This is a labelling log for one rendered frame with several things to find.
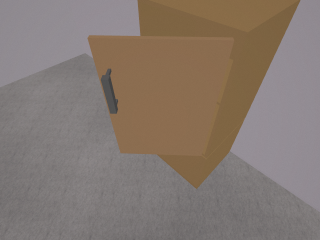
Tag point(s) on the cupboard door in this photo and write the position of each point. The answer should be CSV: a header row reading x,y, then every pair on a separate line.
x,y
167,89

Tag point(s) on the handle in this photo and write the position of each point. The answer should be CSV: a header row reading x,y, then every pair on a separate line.
x,y
109,92

